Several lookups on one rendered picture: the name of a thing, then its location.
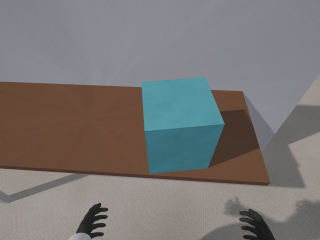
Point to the table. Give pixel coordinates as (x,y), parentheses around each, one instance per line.
(99,130)

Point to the robot left hand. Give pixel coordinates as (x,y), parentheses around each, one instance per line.
(87,226)

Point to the carton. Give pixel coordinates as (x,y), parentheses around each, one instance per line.
(182,124)

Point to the robot right hand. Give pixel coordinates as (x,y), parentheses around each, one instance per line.
(261,229)

